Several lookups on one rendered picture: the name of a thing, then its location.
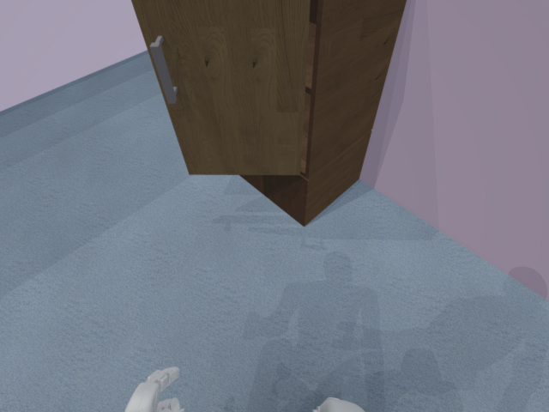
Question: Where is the robot left hand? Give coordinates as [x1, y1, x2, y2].
[124, 367, 184, 412]

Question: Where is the handle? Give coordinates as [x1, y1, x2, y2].
[150, 36, 178, 104]

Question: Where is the cupboard door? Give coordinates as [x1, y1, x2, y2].
[131, 0, 311, 175]

